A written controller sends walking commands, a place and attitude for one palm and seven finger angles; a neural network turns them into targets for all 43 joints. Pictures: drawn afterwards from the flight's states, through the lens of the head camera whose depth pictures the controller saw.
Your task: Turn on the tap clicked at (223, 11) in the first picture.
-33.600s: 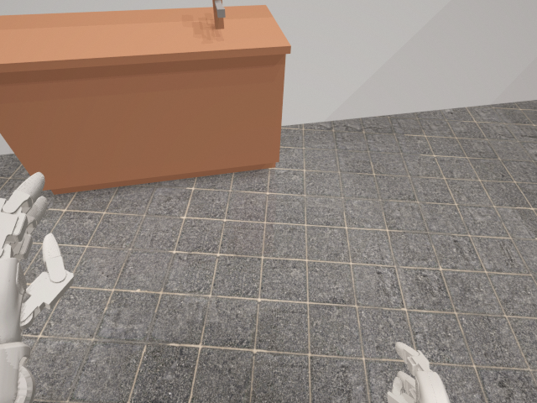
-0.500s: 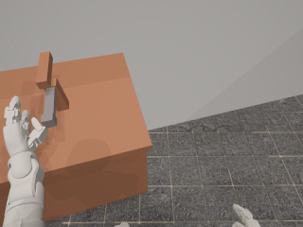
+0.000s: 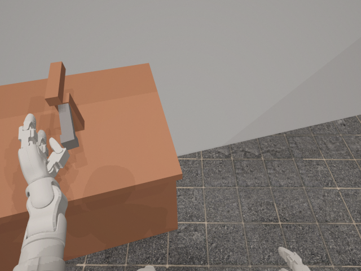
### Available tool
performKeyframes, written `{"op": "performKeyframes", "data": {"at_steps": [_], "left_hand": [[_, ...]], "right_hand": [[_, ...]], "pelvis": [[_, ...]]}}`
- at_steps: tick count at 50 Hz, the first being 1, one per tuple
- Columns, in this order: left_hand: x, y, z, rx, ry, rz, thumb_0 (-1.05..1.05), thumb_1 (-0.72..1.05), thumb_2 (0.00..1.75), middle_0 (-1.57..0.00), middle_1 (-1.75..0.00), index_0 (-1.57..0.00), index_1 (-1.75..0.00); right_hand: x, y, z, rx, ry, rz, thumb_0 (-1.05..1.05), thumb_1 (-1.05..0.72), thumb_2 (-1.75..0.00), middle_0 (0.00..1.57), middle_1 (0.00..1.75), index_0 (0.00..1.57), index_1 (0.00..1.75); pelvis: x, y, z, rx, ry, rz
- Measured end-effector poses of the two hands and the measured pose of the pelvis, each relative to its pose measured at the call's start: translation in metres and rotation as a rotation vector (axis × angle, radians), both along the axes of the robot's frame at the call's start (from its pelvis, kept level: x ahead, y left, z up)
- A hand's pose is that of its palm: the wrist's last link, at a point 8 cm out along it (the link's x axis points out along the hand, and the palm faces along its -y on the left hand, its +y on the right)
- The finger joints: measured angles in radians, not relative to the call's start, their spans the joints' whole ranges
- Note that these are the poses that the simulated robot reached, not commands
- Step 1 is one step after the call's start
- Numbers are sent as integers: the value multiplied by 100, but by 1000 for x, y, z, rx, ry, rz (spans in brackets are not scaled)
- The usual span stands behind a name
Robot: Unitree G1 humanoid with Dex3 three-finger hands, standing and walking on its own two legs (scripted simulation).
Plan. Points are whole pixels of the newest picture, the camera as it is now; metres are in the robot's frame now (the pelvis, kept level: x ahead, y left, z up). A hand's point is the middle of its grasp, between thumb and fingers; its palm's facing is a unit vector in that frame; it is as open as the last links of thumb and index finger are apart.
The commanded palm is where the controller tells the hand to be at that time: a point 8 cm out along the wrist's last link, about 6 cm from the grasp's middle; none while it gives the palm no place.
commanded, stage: push the lever round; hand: left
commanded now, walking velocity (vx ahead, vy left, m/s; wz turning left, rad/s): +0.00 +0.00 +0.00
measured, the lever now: (69, 140) +0.37 +0.27 +0.08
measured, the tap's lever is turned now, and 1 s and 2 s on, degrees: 9 34 63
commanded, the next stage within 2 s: none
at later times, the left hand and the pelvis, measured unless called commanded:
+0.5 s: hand (83, 146) +0.36 +0.24 +0.07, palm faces +0.63 -0.77 -0.07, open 7.7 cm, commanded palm +0.31 +0.26 +0.08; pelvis +0.00 +0.00 +0.00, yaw +0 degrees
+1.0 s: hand (99, 140) +0.38 +0.21 +0.07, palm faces +0.71 -0.70 -0.08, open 7.6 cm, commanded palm +0.33 +0.23 +0.08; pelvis +0.00 +0.00 +0.00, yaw +1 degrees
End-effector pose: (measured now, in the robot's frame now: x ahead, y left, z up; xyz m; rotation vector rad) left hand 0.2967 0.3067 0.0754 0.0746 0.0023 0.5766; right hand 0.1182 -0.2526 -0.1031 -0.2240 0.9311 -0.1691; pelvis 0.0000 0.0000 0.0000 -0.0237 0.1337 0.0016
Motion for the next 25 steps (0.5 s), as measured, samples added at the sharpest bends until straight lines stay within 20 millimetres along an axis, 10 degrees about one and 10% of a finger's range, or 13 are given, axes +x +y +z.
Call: {"op": "performKeyframes", "data": {"at_steps": [25], "left_hand": [[10, -42, 2, 0, 7, 110, 2, 93, 91, -16, -15, -15, -15]], "right_hand": [[12, 9, 0, 28, -7, 20, 1, -90, -90, 20, 30, 20, 30]], "pelvis": [[3, -1, 1, 3, -10, 3]]}}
